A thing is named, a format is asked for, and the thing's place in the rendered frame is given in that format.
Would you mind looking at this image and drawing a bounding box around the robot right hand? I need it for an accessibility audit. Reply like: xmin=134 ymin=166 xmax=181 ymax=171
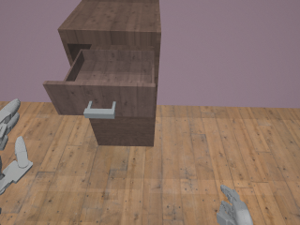
xmin=217 ymin=185 xmax=253 ymax=225

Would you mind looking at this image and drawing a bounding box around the cabinet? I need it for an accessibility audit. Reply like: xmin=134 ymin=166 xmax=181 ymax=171
xmin=57 ymin=0 xmax=161 ymax=147

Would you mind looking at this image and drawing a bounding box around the robot left hand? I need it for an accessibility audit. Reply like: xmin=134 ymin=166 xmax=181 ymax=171
xmin=0 ymin=98 xmax=33 ymax=195

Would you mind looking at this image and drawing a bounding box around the handle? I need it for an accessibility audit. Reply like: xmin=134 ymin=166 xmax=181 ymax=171
xmin=83 ymin=100 xmax=116 ymax=119

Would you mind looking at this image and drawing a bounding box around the drawer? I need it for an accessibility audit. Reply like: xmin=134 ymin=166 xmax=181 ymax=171
xmin=43 ymin=49 xmax=156 ymax=117

